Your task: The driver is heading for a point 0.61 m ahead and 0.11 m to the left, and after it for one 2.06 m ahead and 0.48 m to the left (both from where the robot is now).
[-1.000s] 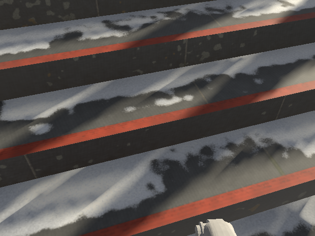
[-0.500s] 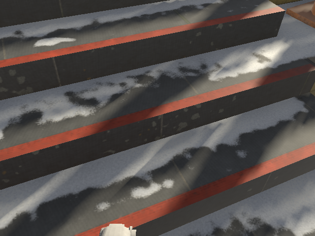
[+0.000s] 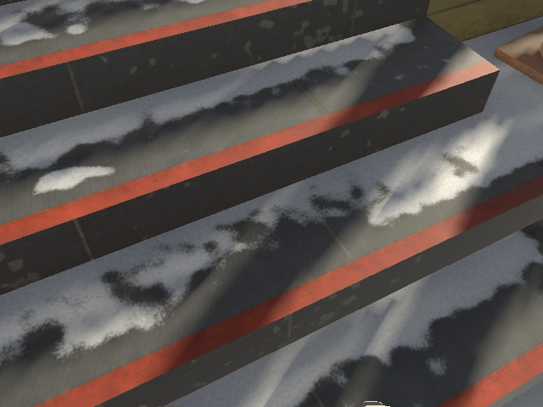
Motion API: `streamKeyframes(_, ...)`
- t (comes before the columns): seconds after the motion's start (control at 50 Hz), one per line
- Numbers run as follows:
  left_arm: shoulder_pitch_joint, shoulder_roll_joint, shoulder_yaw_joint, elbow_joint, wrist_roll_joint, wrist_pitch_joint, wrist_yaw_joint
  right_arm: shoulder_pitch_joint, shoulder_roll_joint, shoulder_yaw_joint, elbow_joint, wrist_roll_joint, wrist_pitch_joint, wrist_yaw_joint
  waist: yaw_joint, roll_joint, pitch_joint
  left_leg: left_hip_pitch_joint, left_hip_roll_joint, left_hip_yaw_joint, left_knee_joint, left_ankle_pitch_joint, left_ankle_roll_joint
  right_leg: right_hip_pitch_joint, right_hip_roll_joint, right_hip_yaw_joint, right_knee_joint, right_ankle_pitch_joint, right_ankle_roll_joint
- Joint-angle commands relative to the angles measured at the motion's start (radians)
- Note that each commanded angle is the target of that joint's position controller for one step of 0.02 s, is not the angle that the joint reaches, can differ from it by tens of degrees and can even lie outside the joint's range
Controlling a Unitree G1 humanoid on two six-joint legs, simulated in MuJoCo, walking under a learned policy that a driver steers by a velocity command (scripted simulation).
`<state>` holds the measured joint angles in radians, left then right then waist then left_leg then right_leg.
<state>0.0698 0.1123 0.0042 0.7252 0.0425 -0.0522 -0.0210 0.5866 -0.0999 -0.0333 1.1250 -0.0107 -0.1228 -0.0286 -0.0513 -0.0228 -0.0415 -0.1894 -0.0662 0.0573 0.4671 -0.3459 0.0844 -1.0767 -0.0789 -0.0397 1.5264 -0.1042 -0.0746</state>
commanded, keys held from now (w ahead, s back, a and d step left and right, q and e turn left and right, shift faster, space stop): w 0.14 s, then w+q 0.46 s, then q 0.34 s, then no key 0.06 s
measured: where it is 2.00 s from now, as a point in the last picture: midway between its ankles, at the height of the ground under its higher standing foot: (270, 272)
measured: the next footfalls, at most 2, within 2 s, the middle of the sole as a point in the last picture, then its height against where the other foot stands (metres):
right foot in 0.24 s outside the picture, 0.15 m higher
left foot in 0.74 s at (220, 292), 0.14 m higher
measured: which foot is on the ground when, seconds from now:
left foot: down 0.00-0.28, up 0.30-0.72, down 0.74-1.00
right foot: up 0.00-0.22, down 0.24-0.78, up 0.80-1.00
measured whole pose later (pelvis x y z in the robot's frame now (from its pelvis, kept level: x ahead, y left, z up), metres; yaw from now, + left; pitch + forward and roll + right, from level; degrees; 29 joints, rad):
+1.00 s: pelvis +0.62 -0.01 +0.27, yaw +23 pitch +7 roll +2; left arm 0.04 0.24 0.01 0.80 0.04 -0.09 -0.01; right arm 0.31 -0.19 -0.03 0.98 -0.05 -0.07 0.03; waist -0.04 -0.02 -0.15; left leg -0.54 -0.13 -0.04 0.68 -0.26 0.06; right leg -0.97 -0.04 0.16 1.59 -0.28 -0.03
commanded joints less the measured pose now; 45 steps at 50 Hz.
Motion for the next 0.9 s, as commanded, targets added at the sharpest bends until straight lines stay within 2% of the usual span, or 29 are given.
streamKeyframes(0.02,-0.128,0.012,0.019,-0.084,0.002,-0.009,0.014,0.084,-0.120,-0.030,-0.064,-0.022,-0.025,-0.018,-0.012,0.085,0.071,0.341,0.315,-0.368,-0.219,0.234,0.197,-0.403,-0.013,0.000,0.302,-0.212,-0.008)
streamKeyframes(0.1,-0.395,-0.012,-0.013,-0.238,0.002,-0.010,0.016,0.174,-0.081,-0.022,-0.045,-0.031,-0.006,-0.016,-0.070,0.075,0.185,0.381,0.286,-0.286,-0.294,0.203,0.133,-0.583,-0.034,-0.064,0.254,-0.437,-0.026)
streamKeyframes(0.16,-0.416,-0.048,-0.046,-0.297,-0.022,0.012,-0.015,0.161,-0.067,-0.011,-0.034,0.020,0.030,-0.036,-0.064,0.067,0.137,0.188,0.275,-0.154,-0.519,0.588,0.130,-0.084,-0.027,-0.150,-0.116,-0.342,-0.080)
streamKeyframes(0.18,-0.551,-0.101,-0.082,-0.318,-0.020,0.060,-0.064,0.158,0.008,0.060,0.008,-0.118,0.018,0.106,0.032,0.194,-0.143,-0.025,0.312,-0.145,-0.440,0.994,0.164,0.301,0.049,-0.094,-0.239,-0.257,-0.111)
streamKeyframes(0.2,-0.438,-0.022,-0.053,-0.286,-0.048,0.075,-0.086,0.084,-0.134,0.023,-0.065,-0.102,-0.010,0.159,0.111,0.267,-0.129,-0.015,0.322,-0.097,-0.363,1.549,0.181,0.496,0.124,-0.155,-0.209,-0.235,-0.061)
streamKeyframes(0.22,-0.297,0.082,-0.026,-0.222,-0.042,0.080,-0.080,-0.010,-0.275,-0.016,-0.102,-0.054,-0.025,0.171,0.192,0.215,-0.144,0.045,0.302,-0.066,-0.279,1.721,0.145,0.584,0.173,-0.192,-0.376,-0.141,-0.041)
streamKeyframes(0.24,-0.109,0.133,-0.001,-0.150,-0.040,0.079,-0.065,-0.043,-0.367,-0.044,-0.112,-0.031,-0.029,0.178,0.233,0.237,-0.195,0.116,0.317,-0.054,-0.141,1.880,0.103,0.741,0.206,-0.175,-0.512,-0.082,-0.045)
streamKeyframes(0.26,0.130,0.166,0.001,-0.049,-0.021,0.067,-0.034,0.001,-0.293,-0.034,-0.115,-0.053,-0.030,0.182,0.246,0.086,-0.358,-0.152,0.273,-0.115,0.189,1.647,0.033,1.170,0.085,0.040,-0.546,0.220,-0.144)
streamKeyframes(0.28,0.435,0.212,0.006,0.063,-0.017,0.062,-0.029,0.128,-0.150,0.011,-0.121,-0.110,-0.025,0.208,0.279,-0.208,-0.619,-0.476,0.080,-0.214,0.526,0.604,0.027,1.584,-0.192,0.651,-0.829,0.263,-0.321)
streamKeyframes(0.3,0.651,0.270,0.041,0.162,0.036,0.056,-0.022,0.014,-0.209,-0.039,-0.088,-0.031,0.013,0.218,0.338,-0.163,-0.508,-0.508,-0.053,-0.356,1.133,0.265,0.012,1.364,-0.260,0.958,-1.059,0.079,-0.331)
streamKeyframes(0.32,0.570,0.298,0.053,0.235,0.037,0.005,-0.017,-0.040,-0.164,-0.048,-0.096,-0.011,0.015,0.203,0.244,-0.067,-0.232,-0.682,-0.026,-0.421,1.379,0.346,0.043,1.100,-0.248,0.825,-1.089,-0.150,-0.239)
streamKeyframes(0.34,0.367,0.248,0.042,0.238,-0.006,-0.019,-0.012,-0.102,-0.104,-0.031,-0.121,-0.026,0.002,0.173,0.159,-0.078,-0.128,-0.738,0.004,-0.375,1.514,0.348,0.059,0.914,-0.242,0.682,-1.074,-0.187,-0.247)
streamKeyframes(0.36,0.206,0.111,0.006,0.238,-0.011,-0.025,-0.017,-0.167,-0.072,-0.013,-0.137,-0.047,0.001,0.147,0.096,0.019,-0.135,-0.789,0.022,-0.343,1.617,0.318,0.110,0.835,-0.245,0.567,-1.063,-0.116,-0.247)
streamKeyframes(0.4,0.040,-0.082,-0.049,0.254,0.019,-0.028,-0.031,-0.229,-0.004,0.025,-0.179,-0.024,0.036,0.138,-0.035,0.093,-0.101,-0.811,0.106,-0.311,1.631,0.371,0.197,0.657,-0.224,0.342,-1.119,-0.007,-0.150)
streamKeyframes(0.42,0.035,-0.085,-0.048,0.270,0.030,-0.034,-0.033,-0.258,0.008,0.031,-0.195,-0.021,0.053,0.142,-0.066,0.120,-0.062,-0.846,0.124,-0.288,1.620,0.364,0.212,0.611,-0.208,0.235,-1.149,0.006,-0.123)
streamKeyframes(0.46,-0.004,-0.043,-0.032,0.256,0.026,-0.056,-0.011,-0.305,0.021,0.040,-0.218,-0.006,0.066,0.147,-0.100,0.035,-0.017,-0.811,0.138,-0.213,1.521,0.261,0.209,0.529,-0.123,-0.018,-1.234,0.015,-0.081)
streamKeyframes(0.48,0.017,-0.018,-0.030,0.263,0.044,-0.061,-0.002,-0.348,-0.009,0.040,-0.229,0.002,0.062,0.155,-0.083,0.001,-0.019,-0.811,0.120,-0.167,1.583,0.258,0.211,0.504,-0.094,-0.065,-1.251,-0.003,-0.090)
streamKeyframes(0.56,0.369,0.049,-0.038,0.399,0.111,-0.043,-0.002,-0.571,-0.042,0.064,-0.311,0.001,0.050,0.139,0.031,-0.008,0.012,-1.229,0.078,-0.171,1.713,0.206,0.250,0.868,-0.120,-0.074,-1.234,0.040,-0.074)
streamKeyframes(0.62,0.495,0.069,-0.045,0.426,0.125,-0.040,-0.021,-0.747,-0.097,0.062,-0.397,0.010,0.059,0.109,0.080,-0.028,-0.001,-1.260,0.120,-0.078,1.376,0.291,0.206,1.021,-0.139,-0.107,-1.297,0.172,-0.072)
streamKeyframes(0.66,0.382,0.118,-0.042,0.368,0.069,-0.037,-0.042,-0.878,-0.070,0.071,-0.455,0.009,0.108,0.116,0.046,-0.048,-0.018,-0.864,0.132,0.080,1.015,0.128,0.130,0.816,-0.162,-0.198,-1.421,0.608,-0.075)
streamKeyframes(0.7,0.405,0.269,-0.017,0.343,0.010,-0.100,-0.035,-0.713,-0.062,0.061,-0.422,0.014,0.125,0.127,-0.042,-0.144,-0.045,-0.540,0.013,0.138,0.933,0.141,0.054,0.824,-0.199,-0.230,-1.296,1.317,-0.065)
streamKeyframes(0.74,0.313,0.379,0.029,0.291,-0.017,-0.116,-0.032,-0.498,-0.170,0.011,-0.365,0.017,0.096,0.104,-0.116,-0.114,-0.027,-0.449,-0.095,0.156,0.554,0.090,0.043,1.024,-0.230,-0.226,-1.049,1.505,-0.017)
streamKeyframes(0.76,0.311,0.347,0.031,0.267,0.029,-0.121,-0.037,-0.309,-0.226,-0.015,-0.314,0.021,0.078,0.064,-0.128,-0.065,-0.176,-0.055,-0.055,-0.003,0.593,0.422,0.135,0.789,-0.213,-0.209,-0.819,1.486,0.058)
streamKeyframes(0.78,0.330,0.262,0.015,0.223,0.080,-0.114,-0.055,-0.109,-0.266,-0.030,-0.284,-0.015,0.083,0.030,-0.154,0.126,-0.474,0.414,0.103,-0.410,0.421,0.753,0.328,0.491,-0.120,-0.124,-0.457,0.776,0.142)
streamKeyframes(0.8,0.215,0.262,0.043,0.193,-0.008,-0.077,-0.089,0.003,-0.277,-0.026,-0.271,-0.090,0.113,0.052,-0.186,0.220,-0.490,0.348,0.277,-0.870,0.064,0.709,0.426,0.359,0.141,0.053,-0.008,-0.201,0.119)
streamKeyframes(0.82,0.207,0.193,0.037,0.193,-0.047,-0.060,-0.097,-0.088,-0.326,-0.062,-0.239,-0.091,0.086,0.043,-0.151,0.097,-0.254,0.134,0.282,-0.813,0.010,0.341,0.321,0.191,0.111,0.229,0.134,-0.106,0.053)
streamKeyframes(0.84,0.171,0.144,0.029,0.171,-0.025,-0.068,-0.066,-0.242,-0.260,-0.048,-0.256,-0.057,0.064,0.037,-0.083,0.113,-0.113,-0.123,0.241,-0.715,0.058,0.186,0.306,0.174,0.089,0.242,0.241,-0.058,0.026)
streamKeyframes(0.88,0.148,0.068,0.007,0.129,0.023,-0.056,-0.018,-0.436,-0.113,0.002,-0.234,-0.008,0.042,0.050,0.073,0.033,-0.101,-0.316,0.159,-0.537,0.049,0.233,0.266,0.171,0.095,0.232,0.228,-0.078,-0.042)
streamKeyframes(0.9,0.137,0.054,-0.004,0.100,0.026,-0.049,-0.006,-0.496,-0.056,0.021,-0.233,-0.012,0.039,0.056,0.121,0.023,-0.105,-0.383,0.135,-0.492,0.004,0.295,0.238,0.174,0.087,0.228,0.236,-0.154,-0.059)
Velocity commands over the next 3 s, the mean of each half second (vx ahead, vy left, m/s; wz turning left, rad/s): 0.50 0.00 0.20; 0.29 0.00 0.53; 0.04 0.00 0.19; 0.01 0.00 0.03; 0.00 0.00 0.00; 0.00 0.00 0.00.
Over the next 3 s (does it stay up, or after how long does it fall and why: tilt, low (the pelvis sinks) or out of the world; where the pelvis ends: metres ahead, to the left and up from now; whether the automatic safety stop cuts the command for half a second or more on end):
stays up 0.72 -0.02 0.29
